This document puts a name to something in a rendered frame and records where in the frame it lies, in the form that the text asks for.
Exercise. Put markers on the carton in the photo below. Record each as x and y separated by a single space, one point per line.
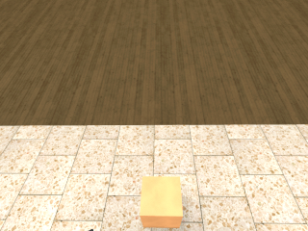
161 202

